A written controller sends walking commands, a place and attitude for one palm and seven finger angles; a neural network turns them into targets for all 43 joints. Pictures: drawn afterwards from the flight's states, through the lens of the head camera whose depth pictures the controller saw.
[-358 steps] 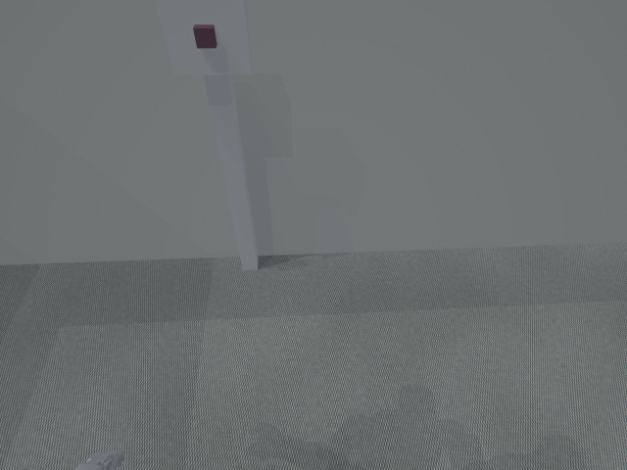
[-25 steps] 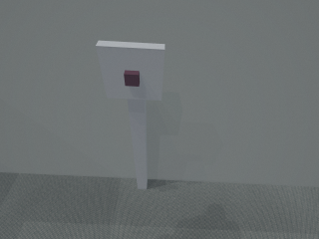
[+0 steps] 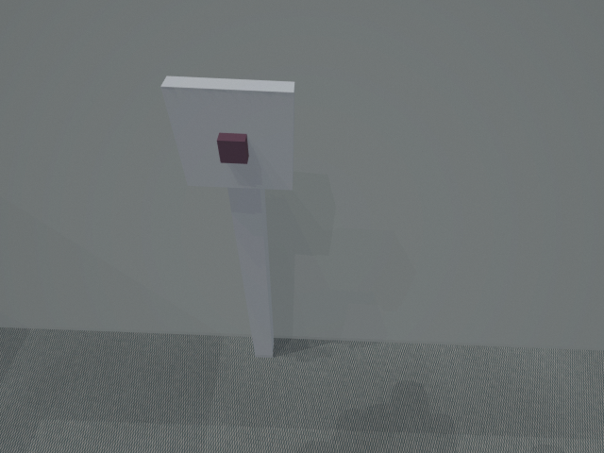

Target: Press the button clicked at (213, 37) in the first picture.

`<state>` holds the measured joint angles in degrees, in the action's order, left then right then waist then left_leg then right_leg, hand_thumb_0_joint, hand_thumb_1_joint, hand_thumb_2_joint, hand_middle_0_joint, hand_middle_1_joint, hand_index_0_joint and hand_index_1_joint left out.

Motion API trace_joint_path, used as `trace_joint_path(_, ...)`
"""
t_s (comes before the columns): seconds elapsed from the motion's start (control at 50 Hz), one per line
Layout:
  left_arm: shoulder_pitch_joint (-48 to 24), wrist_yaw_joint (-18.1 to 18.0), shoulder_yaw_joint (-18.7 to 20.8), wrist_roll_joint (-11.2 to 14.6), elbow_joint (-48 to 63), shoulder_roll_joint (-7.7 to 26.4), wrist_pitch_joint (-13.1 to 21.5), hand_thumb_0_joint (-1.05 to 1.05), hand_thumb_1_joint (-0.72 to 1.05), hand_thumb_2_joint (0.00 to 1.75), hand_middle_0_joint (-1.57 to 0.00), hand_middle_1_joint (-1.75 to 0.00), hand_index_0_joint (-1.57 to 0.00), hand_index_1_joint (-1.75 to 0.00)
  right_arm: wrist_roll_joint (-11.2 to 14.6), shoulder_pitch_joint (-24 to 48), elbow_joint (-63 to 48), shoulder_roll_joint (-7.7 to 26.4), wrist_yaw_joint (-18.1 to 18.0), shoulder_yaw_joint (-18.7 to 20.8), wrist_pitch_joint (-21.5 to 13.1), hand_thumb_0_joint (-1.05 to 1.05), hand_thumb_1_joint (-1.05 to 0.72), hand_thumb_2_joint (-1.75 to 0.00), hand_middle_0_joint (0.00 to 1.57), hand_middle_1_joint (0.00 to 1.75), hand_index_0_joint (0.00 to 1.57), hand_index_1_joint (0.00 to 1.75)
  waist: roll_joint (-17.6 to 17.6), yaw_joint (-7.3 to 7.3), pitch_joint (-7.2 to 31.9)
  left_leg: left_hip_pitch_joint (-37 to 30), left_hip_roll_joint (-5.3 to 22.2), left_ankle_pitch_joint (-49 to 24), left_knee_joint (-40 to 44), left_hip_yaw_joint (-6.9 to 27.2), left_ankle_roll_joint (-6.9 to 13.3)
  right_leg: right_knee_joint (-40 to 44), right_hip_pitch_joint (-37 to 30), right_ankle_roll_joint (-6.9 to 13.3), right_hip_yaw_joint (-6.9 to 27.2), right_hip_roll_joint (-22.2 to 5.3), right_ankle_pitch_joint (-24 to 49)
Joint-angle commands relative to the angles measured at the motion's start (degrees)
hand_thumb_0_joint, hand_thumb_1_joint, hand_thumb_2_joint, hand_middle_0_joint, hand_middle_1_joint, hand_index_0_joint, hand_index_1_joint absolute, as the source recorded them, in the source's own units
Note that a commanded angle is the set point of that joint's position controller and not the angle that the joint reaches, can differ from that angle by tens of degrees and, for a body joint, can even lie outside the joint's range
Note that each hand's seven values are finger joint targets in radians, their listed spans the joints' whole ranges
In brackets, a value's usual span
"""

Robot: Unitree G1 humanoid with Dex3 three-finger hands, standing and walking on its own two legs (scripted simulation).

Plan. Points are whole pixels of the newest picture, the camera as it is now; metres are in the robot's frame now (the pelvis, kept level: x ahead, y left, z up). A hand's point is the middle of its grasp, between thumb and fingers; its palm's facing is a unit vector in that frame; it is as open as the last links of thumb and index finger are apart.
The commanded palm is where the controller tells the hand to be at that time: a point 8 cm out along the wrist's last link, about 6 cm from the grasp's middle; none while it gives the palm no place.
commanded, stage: look again from close up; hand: left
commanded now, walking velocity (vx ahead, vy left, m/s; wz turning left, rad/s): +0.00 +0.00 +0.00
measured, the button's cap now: (233, 147) +0.51 +0.14 +0.14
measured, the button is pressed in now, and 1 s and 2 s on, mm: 0 0 0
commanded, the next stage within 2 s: raise the hand and make a fist in 0.18 s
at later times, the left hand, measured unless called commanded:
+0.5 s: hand (172, 393) +0.19 +0.18 -0.01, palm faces +0.24 -0.97 -0.06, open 6.7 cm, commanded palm +0.10 +0.22 -0.04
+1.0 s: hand (169, 410) +0.17 +0.17 +0.01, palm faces -0.01 -1.00 -0.04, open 3.5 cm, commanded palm +0.13 +0.23 +0.02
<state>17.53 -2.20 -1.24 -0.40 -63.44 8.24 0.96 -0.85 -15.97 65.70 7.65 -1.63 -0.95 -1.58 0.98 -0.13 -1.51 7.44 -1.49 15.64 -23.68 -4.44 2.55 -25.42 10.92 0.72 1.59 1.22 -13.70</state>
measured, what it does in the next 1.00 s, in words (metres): lowers itself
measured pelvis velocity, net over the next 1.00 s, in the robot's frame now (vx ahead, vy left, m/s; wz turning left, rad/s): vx -0.02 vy -0.03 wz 0.09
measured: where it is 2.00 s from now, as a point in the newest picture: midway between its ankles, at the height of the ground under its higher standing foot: outside the picture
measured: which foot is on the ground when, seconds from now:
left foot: down 0.00-1.00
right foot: down 0.00-1.00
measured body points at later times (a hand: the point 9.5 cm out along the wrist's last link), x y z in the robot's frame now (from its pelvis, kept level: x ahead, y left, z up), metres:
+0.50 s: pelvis -0.01 -0.01 -0.02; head -0.01 -0.02 +0.43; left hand +0.17 +0.23 +0.00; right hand +0.12 -0.26 -0.12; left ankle -0.03 +0.09 -0.74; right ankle +0.00 -0.11 -0.74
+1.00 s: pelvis -0.02 -0.03 -0.06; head +0.02 -0.02 +0.39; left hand +0.16 +0.22 +0.02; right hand +0.18 -0.21 -0.14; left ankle -0.03 +0.09 -0.74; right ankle +0.00 -0.11 -0.74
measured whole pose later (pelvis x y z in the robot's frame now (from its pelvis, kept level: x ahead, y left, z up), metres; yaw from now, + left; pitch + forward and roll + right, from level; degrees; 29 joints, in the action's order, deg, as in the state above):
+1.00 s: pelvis -0.02 -0.03 -0.06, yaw +5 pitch +10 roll -2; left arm 24.9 18.7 8.2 16.7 7.0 15.0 15.5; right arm 1.9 -13.7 30.2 10.3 -2.2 -3.5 -10.0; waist -2.1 -0.9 6.5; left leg 38.2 0.3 28.4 -56.9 2.3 0.4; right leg -53.3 37.5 3.0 -6.0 2.1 -25.8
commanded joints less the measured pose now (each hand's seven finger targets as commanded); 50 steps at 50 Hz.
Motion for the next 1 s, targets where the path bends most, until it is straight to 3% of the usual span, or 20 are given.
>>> trace_joint_path(0.0,3.8,-0.2,1.1,-0.2,1.3,5.0,0.6,0.00,0.90,0.90,-0.20,-0.30,-0.20,-0.30,0.2,-3.6,-1.3,6.1,-0.6,1.1,-0.6,0.00,-0.90,-0.90,0.20,0.30,0.20,0.30,-0.6,0.07,-2.3,2.1,8.0,-8.7,5.0,6.7,-0.1,3.3,0.8,1.9,5.4,-6.2,10.1)
trace_joint_path(0.24,3.8,-0.3,1.2,-0.2,1.5,5.2,0.9,0.00,0.90,0.90,-0.20,-0.30,-0.20,-0.30,0.3,-3.8,-1.2,6.1,-0.6,1.3,-0.5,0.00,-0.90,-0.90,0.20,0.30,0.20,0.30,-0.2,0.21,-2.0,1.8,7.8,-8.9,4.4,6.5,-0.3,3.9,0.5,2.2,6.0,-6.3,11.4)
trace_joint_path(0.26,7.8,-2.3,1.5,-0.8,-0.8,6.7,1.7,0.00,0.90,0.90,-0.20,-0.30,-0.20,-0.30,1.0,3.0,-5.6,7.8,0.1,1.4,-0.7,0.00,-0.90,-0.90,0.20,0.30,0.20,0.30,-1.3,-2.23,-3.8,5.9,8.1,-10.7,-6.4,3.9,-2.1,3.6,1.6,0.6,7.3,-9.5,26.7)
trace_joint_path(0.28,-35.2,-1.8,7.1,12.2,89.9,20.0,13.4,0.00,0.90,0.90,-0.23,-0.33,-0.23,-0.33,3.6,0.5,-27.5,17.9,-2.6,2.5,-8.7,0.00,-0.90,-0.90,0.20,0.30,0.20,0.30,-11.5,5.63,26.6,-8.1,1.2,-15.8,0.7,5.8,-1.3,-1.5,-5.2,1.3,3.0,-3.6,18.7)
trace_joint_path(0.3,-14.4,-4.8,7.8,7.3,77.7,15.9,10.4,0.00,0.90,0.90,-0.25,-0.36,-0.25,-0.36,3.0,5.7,-24.1,12.2,-4.5,1.5,-13.7,0.00,-0.90,-0.90,0.20,0.30,0.20,0.30,-17.4,0.24,25.5,-8.7,3.3,-22.2,0.3,4.6,-1.5,-4.2,-3.4,2.6,0.5,-1.2,9.2)
trace_joint_path(0.32,2.1,-6.5,-0.2,8.4,65.8,2.8,2.1,0.00,0.90,0.90,-0.28,-0.39,-0.28,-0.39,3.9,5.0,-24.3,9.6,-4.1,2.5,-15.3,0.00,-0.90,-0.90,0.20,0.30,0.20,0.30,-13.5,1.88,14.1,-0.6,4.5,-18.2,1.0,6.4,-3.5,-4.7,3.7,1.5,-3.3,-1.5,1.7)
trace_joint_path(0.34,2.1,-5.5,-3.6,10.1,65.7,-2.9,1.4,0.00,0.90,0.90,-0.31,-0.42,-0.31,-0.42,4.5,3.2,-23.6,10.8,-3.7,2.0,-16.0,0.00,-0.90,-0.90,0.20,0.30,0.20,0.30,-6.0,2.60,6.3,3.5,4.1,-10.8,0.3,6.8,-2.8,-4.1,7.1,0.9,-4.9,-1.4,0.9)
trace_joint_path(0.36,-1.5,-4.6,-2.6,11.1,70.6,-0.2,4.2,0.00,0.90,0.90,-0.34,-0.45,-0.34,-0.45,4.3,4.8,-27.3,13.1,-3.5,2.5,-17.3,0.00,-0.90,-0.90,0.20,0.30,0.20,0.30,-4.3,3.62,1.0,6.8,3.2,-4.0,-1.7,7.8,-1.8,-2.9,10.4,0.6,-5.0,-1.4,-0.8)
trace_joint_path(0.38,-1.9,-3.8,0.0,10.9,69.9,2.7,7.1,0.00,0.90,0.90,-0.36,-0.48,-0.36,-0.48,3.1,4.5,-28.4,14.4,-3.3,3.1,-18.1,0.00,-0.90,-0.90,0.20,0.30,0.20,0.30,0.8,4.75,2.0,9.3,2.4,-0.9,-4.5,7.8,-1.3,-3.0,12.9,0.3,-5.1,-1.4,-3.3)
trace_joint_path(0.4,2.0,-2.3,1.0,10.9,64.4,1.3,9.9,0.00,0.90,0.90,-0.39,-0.51,-0.39,-0.51,2.2,4.1,-29.6,14.2,-2.8,3.6,-18.2,0.00,-0.90,-0.90,0.20,0.30,0.20,0.30,8.6,4.54,0.3,13.7,2.0,1.1,-7.4,8.0,-1.4,-4.7,16.9,0.1,-6.3,-1.0,-6.4)
trace_joint_path(0.44,12.9,3.9,2.4,12.3,56.8,-1.2,17.1,0.00,0.90,0.90,-0.45,-0.57,-0.45,-0.57,1.7,5.7,-33.5,13.7,-1.0,4.5,-18.4,0.00,-0.90,-0.90,0.20,0.30,0.20,0.30,13.9,0.39,2.4,20.6,0.8,1.9,-13.3,6.3,-2.3,-9.6,20.6,0.4,-6.1,-1.1,-10.6)
trace_joint_path(0.48,21.8,11.4,5.0,14.4,56.3,-0.6,25.5,0.00,0.90,0.90,-0.50,-0.63,-0.50,-0.63,1.1,7.9,-37.6,13.9,1.1,5.6,-17.7,0.00,-0.90,-0.90,0.20,0.30,0.20,0.30,12.7,-2.54,6.0,26.0,-0.3,0.6,-18.9,4.5,-3.2,-15.3,20.4,1.1,-5.2,-1.1,-7.0)
trace_joint_path(0.52,23.9,18.3,11.3,14.2,55.0,6.2,31.3,0.00,0.90,0.90,-0.56,-0.69,-0.56,-0.69,1.3,8.9,-41.2,14.5,3.0,6.8,-16.1,0.00,-0.90,-0.90,0.20,0.30,0.20,0.30,7.4,-3.42,8.6,29.1,-1.3,-1.3,-23.8,3.5,-3.5,-19.3,18.4,1.9,-2.1,-2.0,-0.8)
trace_joint_path(0.56,21.4,20.1,13.7,13.8,61.7,9.8,29.4,0.00,0.90,0.90,-0.61,-0.75,-0.61,-0.75,1.9,11.0,-45.6,14.2,2.7,6.5,-13.9,0.00,-0.90,-0.90,0.20,0.30,0.20,0.30,3.5,-4.77,11.4,32.5,-1.8,-1.0,-24.8,2.0,-2.4,-21.1,17.5,1.8,-0.5,-2.3,-0.2)
trace_joint_path(0.6,16.6,19.2,13.9,15.7,70.6,9.4,26.1,0.00,0.90,0.90,-0.67,-0.81,-0.67,-0.81,2.4,11.2,-48.6,13.3,1.7,5.9,-12.2,0.00,-0.90,-0.90,0.20,0.30,0.20,0.30,-0.5,-4.32,14.1,32.0,-1.8,-0.7,-25.5,1.7,-1.8,-21.4,17.4,1.5,0.5,-2.0,-1.2)
trace_joint_path(0.68,7.8,14.5,12.7,15.5,86.7,9.3,27.1,0.00,0.90,0.90,-0.78,-0.93,-0.78,-0.93,1.8,5.9,-49.2,11.9,0.7,5.2,-10.8,0.00,-0.90,-0.90,0.20,0.30,0.20,0.30,-7.0,-0.03,17.9,27.7,0.4,-4.1,-27.9,4.9,-1.0,-23.0,21.7,1.0,-0.7,-0.5,3.2)
trace_joint_path(0.72,1.6,14.5,10.0,15.1,91.9,9.7,29.8,0.00,0.90,0.90,-0.83,-0.99,-0.83,-0.99,1.3,4.2,-48.1,12.3,0.3,4.3,-11.0,0.00,-0.90,-0.90,0.20,0.30,0.20,0.30,-4.7,3.28,17.9,27.3,1.0,-4.7,-30.2,6.1,-0.4,-23.5,23.9,0.4,-0.2,-0.1,4.8)
trace_joint_path(0.8,2.1,18.8,7.9,15.4,86.1,10.3,28.9,0.00,0.90,0.90,-0.94,-1.11,-0.94,-1.11,2.2,4.3,-45.9,13.3,-0.6,3.3,-12.3,0.00,-0.90,-0.90,0.20,0.30,0.20,0.30,-5.8,4.57,15.0,28.2,1.5,-0.1,-30.0,7.1,-0.3,-20.8,25.8,0.6,-0.8,0.1,-2.5)
trace_joint_path(0.92,8.8,21.0,17.1,18.5,79.1,15.2,16.3,0.00,0.90,0.90,-1.11,-1.29,-1.11,-1.29,3.6,7.1,-46.1,12.1,-2.0,2.7,-12.2,0.00,-0.90,-0.90,0.20,0.30,0.20,0.30,-0.9,-0.82,18.4,29.1,0.9,-1.5,-25.6,6.9,-0.6,-15.7,14.0,-0.6,1.7,-1.8,-3.0)
trace_joint_path(0.98,9.8,18.9,17.5,19.7,83.1,13.0,15.0,0.00,0.90,0.90,-1.19,-1.38,-1.19,-1.38,3.4,7.1,-46.2,11.0,-2.0,2.3,-12.6,0.00,-0.90,-0.90,0.20,0.30,0.20,0.30,-1.4,-1.62,18.6,26.1,1.2,-4.8,-22.5,6.9,-0.9,-16.3,12.2,-0.5,-1.2,-1.4,3.0)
